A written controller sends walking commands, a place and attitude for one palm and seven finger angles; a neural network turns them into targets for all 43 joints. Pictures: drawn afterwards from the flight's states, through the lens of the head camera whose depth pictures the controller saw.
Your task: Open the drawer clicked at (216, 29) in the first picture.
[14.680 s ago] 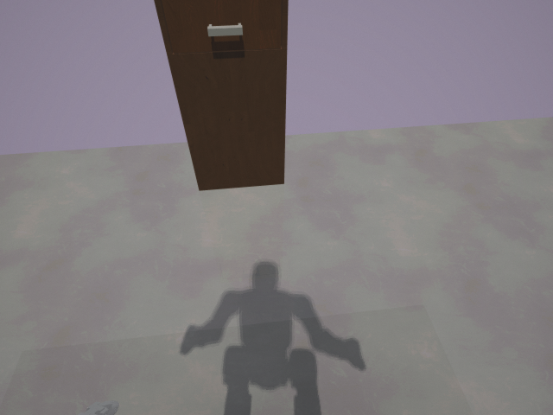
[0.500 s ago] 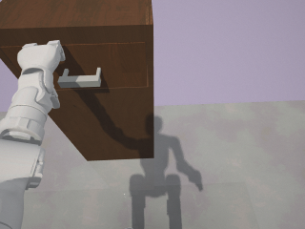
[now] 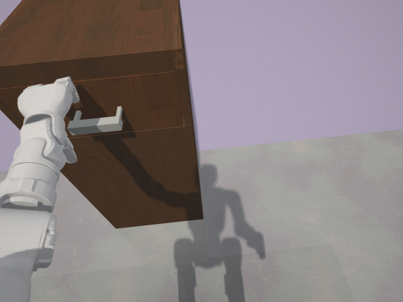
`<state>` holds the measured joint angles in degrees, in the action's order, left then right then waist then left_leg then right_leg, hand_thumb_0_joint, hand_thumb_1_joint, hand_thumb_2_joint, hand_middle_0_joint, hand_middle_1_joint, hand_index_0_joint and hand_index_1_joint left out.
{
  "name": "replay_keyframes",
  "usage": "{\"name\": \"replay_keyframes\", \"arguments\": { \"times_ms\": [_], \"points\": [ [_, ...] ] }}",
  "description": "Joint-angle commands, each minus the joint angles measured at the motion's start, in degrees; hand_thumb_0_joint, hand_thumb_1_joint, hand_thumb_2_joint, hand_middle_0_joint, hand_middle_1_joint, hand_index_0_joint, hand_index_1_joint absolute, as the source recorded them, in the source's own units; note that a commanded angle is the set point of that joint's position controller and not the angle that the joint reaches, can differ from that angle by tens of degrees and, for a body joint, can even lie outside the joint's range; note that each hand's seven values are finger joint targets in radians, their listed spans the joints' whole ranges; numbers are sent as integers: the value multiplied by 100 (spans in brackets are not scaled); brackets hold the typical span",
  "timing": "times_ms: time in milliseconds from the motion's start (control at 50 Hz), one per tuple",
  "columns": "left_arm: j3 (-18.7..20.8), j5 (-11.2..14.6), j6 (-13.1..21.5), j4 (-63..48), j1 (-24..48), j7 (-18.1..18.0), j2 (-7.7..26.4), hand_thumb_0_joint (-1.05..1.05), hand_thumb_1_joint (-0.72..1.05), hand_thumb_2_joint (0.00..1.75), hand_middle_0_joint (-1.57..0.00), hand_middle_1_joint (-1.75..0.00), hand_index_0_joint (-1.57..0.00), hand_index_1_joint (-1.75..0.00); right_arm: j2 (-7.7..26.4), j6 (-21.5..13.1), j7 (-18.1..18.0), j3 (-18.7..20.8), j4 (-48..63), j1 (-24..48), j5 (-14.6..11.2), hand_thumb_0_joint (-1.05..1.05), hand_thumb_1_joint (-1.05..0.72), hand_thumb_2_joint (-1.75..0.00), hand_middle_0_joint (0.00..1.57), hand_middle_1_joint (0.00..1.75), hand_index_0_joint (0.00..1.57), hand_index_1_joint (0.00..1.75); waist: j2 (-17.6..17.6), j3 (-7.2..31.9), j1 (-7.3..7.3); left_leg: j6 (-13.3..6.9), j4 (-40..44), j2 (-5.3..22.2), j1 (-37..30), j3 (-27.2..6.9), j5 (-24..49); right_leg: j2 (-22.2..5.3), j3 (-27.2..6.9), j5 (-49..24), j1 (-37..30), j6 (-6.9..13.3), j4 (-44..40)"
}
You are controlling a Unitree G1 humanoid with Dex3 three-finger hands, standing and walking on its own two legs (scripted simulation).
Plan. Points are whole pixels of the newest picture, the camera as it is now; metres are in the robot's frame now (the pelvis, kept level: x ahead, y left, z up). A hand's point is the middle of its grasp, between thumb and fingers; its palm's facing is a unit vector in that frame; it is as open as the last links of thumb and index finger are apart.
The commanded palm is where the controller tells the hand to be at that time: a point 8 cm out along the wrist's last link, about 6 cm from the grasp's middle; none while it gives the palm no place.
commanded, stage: move the hooked fingers above the handle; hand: left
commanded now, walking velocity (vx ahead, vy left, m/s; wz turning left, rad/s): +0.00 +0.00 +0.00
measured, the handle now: (97, 119) +0.53 +0.25 +0.05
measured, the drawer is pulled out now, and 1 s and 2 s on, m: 0.00 0.00 0.00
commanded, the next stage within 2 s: lift the fingers back up to retry in 0.88 s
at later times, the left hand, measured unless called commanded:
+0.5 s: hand (99, 102) +0.50 +0.21 +0.13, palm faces +0.09 +0.01 -1.00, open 13.6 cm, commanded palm +0.46 +0.27 +0.17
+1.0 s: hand (79, 115) +0.48 +0.25 +0.12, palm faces +0.10 -0.07 -0.99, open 13.9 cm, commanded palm +0.46 +0.26 +0.17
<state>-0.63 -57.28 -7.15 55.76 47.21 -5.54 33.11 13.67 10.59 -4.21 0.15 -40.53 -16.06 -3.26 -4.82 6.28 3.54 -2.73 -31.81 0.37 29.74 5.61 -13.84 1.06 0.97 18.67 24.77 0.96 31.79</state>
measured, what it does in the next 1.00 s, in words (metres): stands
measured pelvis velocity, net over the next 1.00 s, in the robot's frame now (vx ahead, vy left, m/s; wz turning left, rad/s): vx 0.00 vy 0.00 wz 0.05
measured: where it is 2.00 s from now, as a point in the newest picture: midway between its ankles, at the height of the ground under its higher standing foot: outside the picture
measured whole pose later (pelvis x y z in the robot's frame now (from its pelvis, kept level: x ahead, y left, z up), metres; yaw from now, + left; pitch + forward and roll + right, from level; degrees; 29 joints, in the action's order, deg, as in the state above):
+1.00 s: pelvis +0.00 +0.00 -0.01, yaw +3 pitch +14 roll -2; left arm -4.2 -55.6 7.1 48.1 50.8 -7.7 33.1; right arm 18.1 7.8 -3.0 4.2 -41.4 -17.1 -1.7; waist -1.8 5.3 3.7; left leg -2.6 -38.1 -0.2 36.5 1.9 -15.8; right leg 0.6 4.7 20.9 29.2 1.3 36.0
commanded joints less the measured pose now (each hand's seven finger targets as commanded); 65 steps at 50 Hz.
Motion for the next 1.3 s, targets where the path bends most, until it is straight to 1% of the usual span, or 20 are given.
{"name": "replay_keyframes", "arguments": {
  "times_ms": [0, 60, 100, 180, 240, 300, 360, 420, 500, 600, 660, 800, 820, 840, 940, 1040, 1100, 1160, 1200, 1280],
  "points": [
    [-1047, 170, 485, -1516, 2856, 738, 297, 0, -50, 30, -30, -120, -30, -120, 1085, -285, -152, 471, 643, -286, -7, 0, -90, -90, 20, 30, 20, 30, 958, 1292, 547, -182, 71, -95, -1816, -373, 1465, 36, -85, -2041, -265, -107, -697],
    [-1316, 338, 1085, -1901, 3170, 1096, 78, 0, -50, 30, -30, -120, -30, -120, 1052, -405, -150, 431, 520, -349, 61, 0, -90, -90, 20, 30, 20, 30, 3, 975, 613, -159, -26, -153, -2214, -570, 1306, 72, -110, -1354, 486, -16, -679],
    [-1444, 583, 1522, -2341, 3447, 1156, -224, 0, -50, 30, -30, -120, -30, -120, 1018, -510, -119, 441, 478, -455, 88, 0, -90, -90, 20, 30, 20, 30, -140, 1054, 642, -155, -127, -157, -2432, -687, 1371, 78, -48, -1199, 744, 38, -585],
    [-186, 620, 2024, -2603, 3676, 509, 950, 0, -50, 30, -30, -120, -30, -120, 1052, -570, -75, 506, 458, -590, 143, 0, -90, -90, 20, 30, 20, 30, -130, 1941, 331, -28, -344, -158, -2414, -830, 1627, 138, -10, -1289, 627, 116, -209],
    [979, 405, 1733, -2175, 3547, -399, 2216, 0, -50, 30, -30, -120, -30, -120, 996, -495, -64, 386, 491, -504, 154, 0, -90, -90, 20, 30, 20, 30, 116, 2369, -33, -12, -414, -211, -1466, -729, 1738, 135, -18, -1645, 4, 131, 97],
    [800, 137, 1047, -1970, 3286, -946, 2296, 0, -50, 30, -30, -120, -30, -120, 940, -420, -59, 270, 613, -96, 123, 0, -90, -90, 20, 30, 20, 30, -43, 2784, -314, 42, -422, -213, -1093, -447, 1973, 96, -63, -2129, -664, 143, 188],
    [462, -218, 87, -1057, 3095, -1141, 2226, 0, -50, 30, -30, -120, -30, -120, 958, -332, -58, 182, 522, 108, 101, 0, -90, -90, 20, 30, 20, 30, -127, 2664, -356, 84, -342, -143, -903, -269, 1869, 82, -88, -2262, -843, 97, 129],
    [539, -99, -384, -297, 2791, -566, 2396, 0, -50, 30, -30, -120, -30, -120, 1088, -213, -102, 230, 516, -50, -4, 0, -90, -90, 20, 30, 20, 30, 671, 2581, -237, 39, -178, -127, -756, -200, 1747, 44, -124, -2599, -1318, -40, -72],
    [534, 123, -326, -93, 2459, 137, 2503, 0, -50, 30, -30, -120, -30, -120, 1128, -90, -281, 155, 619, 121, -116, 0, -90, -90, 20, 30, 20, 30, 1483, 1885, -198, -47, 112, -164, -464, -160, 1261, -58, -180, -2469, -1542, -138, -364],
    [490, -40, 536, -248, 1770, 823, 2287, 0, -50, 30, -30, -120, -30, -120, 1164, -132, -314, 252, 770, -221, -54, 0, -90, -90, 20, 30, 20, 30, 1300, 1430, -86, -110, 61, -150, -575, -182, 1273, -45, -218, -2594, -1201, -117, -377],
    [141, 28, 1262, -1080, 2049, 955, 1699, 0, -50, 30, -30, -120, -30, -120, 1127, -219, -245, 376, 814, -482, 17, 0, -90, -90, 20, 30, 20, 30, 553, 1473, 86, -137, -106, -129, -1097, -256, 1557, 26, -200, -2463, -583, -40, -334],
    [222, 458, 2328, -3035, 3589, 296, 1509, 0, -50, 30, -30, -120, -30, -120, 1101, -392, -135, 668, 484, -873, 178, 0, -90, -90, 20, 30, 20, 30, -362, 2431, 399, -103, -576, -120, -2326, -600, 2174, 172, -158, -1935, 403, 62, -135],
    [539, 438, 2325, -3113, 3646, 81, 1836, 0, -50, 30, -30, -120, -30, -120, 1132, -404, -113, 690, 432, -905, 177, 0, -90, -90, 20, 30, 20, 30, -530, 2718, 318, -60, -610, -115, -2461, -673, 2334, 196, -121, -1948, 451, 77, -46],
    [362, 410, 2202, -2942, 3546, -86, 1599, 0, -50, 30, -30, -120, -30, -120, 1113, -413, -76, 692, 386, -902, 192, 0, -90, -90, 20, 30, 20, 30, -587, 2770, 329, -29, -657, -123, -2559, -701, 2445, 216, -70, -1924, 553, 98, 9],
    [326, 201, 1079, -1341, 3310, -643, 1449, 0, -50, 30, -30, -120, -30, -120, 1170, -377, 157, 590, 153, -791, 162, 0, -90, -90, 20, 30, 20, 30, -197, 2066, 261, 69, -475, -35, -1884, -754, 2017, 264, 179, -1369, 863, 127, 50],
    [-110, -169, 91, -522, 3106, -296, 1171, 0, -50, 30, -30, -120, -30, -120, 1166, -253, 250, 489, 367, -671, 154, 0, -90, -90, 20, 30, 20, 30, -84, 2391, 112, 42, -434, -26, -1715, -571, 2231, 259, 143, -1754, 258, 127, 36],
    [-72, -99, 157, -555, 2803, 195, 1199, 0, -50, 30, -30, -120, -30, -120, 1183, -171, 173, 496, 530, -663, 144, 0, -90, -90, 20, 30, 20, 30, 586, 2399, 178, -50, -389, -31, -1649, -529, 2285, 220, 79, -2105, -180, 61, -93],
    [-109, -35, 335, -285, 2634, 543, 1292, 0, -50, 30, -30, -120, -30, -120, 1177, -137, 47, 403, 627, -558, 67, 0, -90, -90, 20, 30, 20, 30, 967, 1511, 236, -100, -160, -53, -1150, -512, 1438, 163, 64, -1631, -70, 8, -273],
    [43, 24, 752, -755, 2944, 660, 1519, 0, -50, 30, -30, -120, -30, -120, 1161, -183, -31, 388, 694, -534, 71, 0, -90, -90, 20, 30, 20, 30, 840, 1436, 235, -123, -115, -55, -1157, -514, 1274, 131, -17, -1458, -64, 24, -329],
    [513, -60, 1571, -1734, 3257, 405, 1939, 0, -50, 30, -30, -120, -30, -120, 1032, -279, -93, 460, 733, -717, 159, 0, -90, -90, 20, 30, 20, 30, -42, 2119, 86, -86, -272, -51, -1749, -636, 1741, 209, -29, -1437, 165, 112, -105]
  ]
}}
